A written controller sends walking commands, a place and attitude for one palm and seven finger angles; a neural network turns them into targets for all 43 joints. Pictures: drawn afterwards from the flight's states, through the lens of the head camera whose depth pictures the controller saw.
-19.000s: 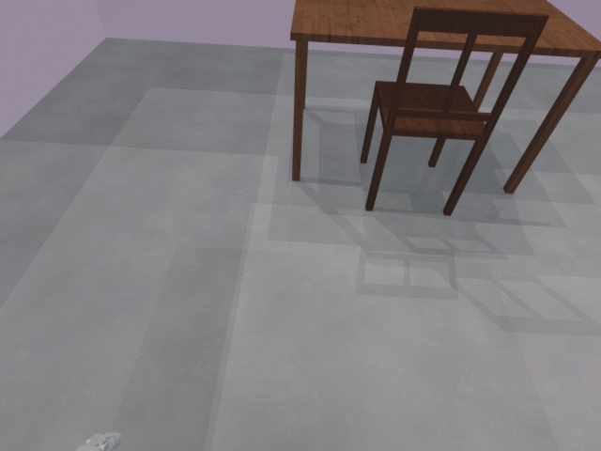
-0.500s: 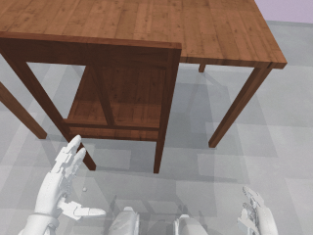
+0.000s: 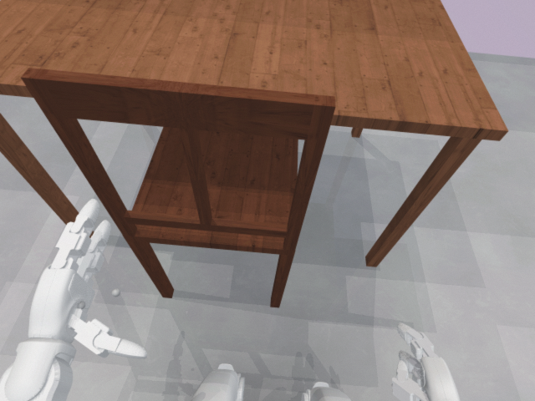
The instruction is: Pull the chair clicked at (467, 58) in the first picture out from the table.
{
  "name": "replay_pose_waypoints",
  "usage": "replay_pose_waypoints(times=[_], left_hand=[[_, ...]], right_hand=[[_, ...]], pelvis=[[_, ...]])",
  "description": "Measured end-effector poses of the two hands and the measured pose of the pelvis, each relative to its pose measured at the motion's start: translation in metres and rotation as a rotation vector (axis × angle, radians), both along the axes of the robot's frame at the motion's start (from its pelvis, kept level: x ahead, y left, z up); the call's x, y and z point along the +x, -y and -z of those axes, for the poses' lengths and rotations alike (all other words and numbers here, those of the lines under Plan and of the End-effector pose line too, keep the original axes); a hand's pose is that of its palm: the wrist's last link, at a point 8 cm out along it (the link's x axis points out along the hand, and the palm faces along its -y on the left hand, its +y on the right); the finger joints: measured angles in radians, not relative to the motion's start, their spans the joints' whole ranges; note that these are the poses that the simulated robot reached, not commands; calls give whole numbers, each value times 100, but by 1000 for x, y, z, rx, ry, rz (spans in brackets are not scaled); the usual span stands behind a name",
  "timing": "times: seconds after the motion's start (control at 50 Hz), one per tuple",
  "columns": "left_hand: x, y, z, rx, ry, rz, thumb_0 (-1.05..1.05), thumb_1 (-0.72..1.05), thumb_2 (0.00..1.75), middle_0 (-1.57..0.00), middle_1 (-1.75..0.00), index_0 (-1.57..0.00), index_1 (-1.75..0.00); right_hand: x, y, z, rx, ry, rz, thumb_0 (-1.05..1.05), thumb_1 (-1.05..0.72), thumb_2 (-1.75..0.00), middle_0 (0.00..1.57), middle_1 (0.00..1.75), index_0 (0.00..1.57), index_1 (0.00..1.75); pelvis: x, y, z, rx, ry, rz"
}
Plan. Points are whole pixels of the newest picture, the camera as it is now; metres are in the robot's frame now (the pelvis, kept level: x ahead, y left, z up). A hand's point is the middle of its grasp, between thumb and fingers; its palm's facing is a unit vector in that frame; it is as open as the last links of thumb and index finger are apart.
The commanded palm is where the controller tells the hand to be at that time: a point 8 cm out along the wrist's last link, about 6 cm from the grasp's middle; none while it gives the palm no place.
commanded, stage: raise the hand toward the chair's back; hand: left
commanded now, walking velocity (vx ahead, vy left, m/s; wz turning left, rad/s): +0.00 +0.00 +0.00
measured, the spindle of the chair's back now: (198, 181) +0.48 +0.16 -0.01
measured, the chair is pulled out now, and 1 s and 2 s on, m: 0.00 0.00 0.00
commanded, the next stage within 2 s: aim the fingers beside a spindle in 0.44 s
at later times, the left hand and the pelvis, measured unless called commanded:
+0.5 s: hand (131, 307) +0.23 +0.19 +0.04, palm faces -0.04 -1.00 -0.04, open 16.9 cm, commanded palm +0.22 +0.26 +0.05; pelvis +0.00 +0.00 +0.00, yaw +0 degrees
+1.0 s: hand (153, 277) +0.28 +0.18 +0.03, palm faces -0.02 -1.00 -0.04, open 16.9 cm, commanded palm +0.26 +0.23 +0.03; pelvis -0.01 -0.02 -0.01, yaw +0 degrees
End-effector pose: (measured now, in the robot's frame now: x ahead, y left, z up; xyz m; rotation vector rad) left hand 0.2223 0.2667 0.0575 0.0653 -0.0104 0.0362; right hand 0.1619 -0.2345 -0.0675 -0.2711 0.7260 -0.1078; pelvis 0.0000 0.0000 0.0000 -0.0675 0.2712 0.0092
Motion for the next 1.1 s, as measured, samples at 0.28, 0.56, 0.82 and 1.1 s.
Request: replay_pose_waypoints(times=[0.28,0.56,0.82,1.1], left_hand=[[-1,7,3,-21,-19,12,-1,-50,30,-6,-8,-7,-8],[-10,16,3,-15,-51,36,-1,-50,30,-6,-8,-7,-8],[9,31,27,-38,-80,83,-1,-50,30,-6,-8,-6,-8],[39,42,39,-41,-107,78,-1,-50,30,-6,-8,-6,-8]], right_hand=[[-14,11,-6,-18,-5,41,2,-91,-90,21,30,20,30],[-6,6,-2,22,22,21,2,-91,-90,21,30,21,30],[-10,22,8,-7,-5,20,2,-91,-90,21,30,21,30],[-24,32,22,4,-75,52,2,-91,-90,21,30,21,30]], pelvis=[[0,-1,-3,7,3,13],[-4,5,-3,11,10,9],[-7,14,5,13,-11,8],[-4,16,9,24,-42,21]])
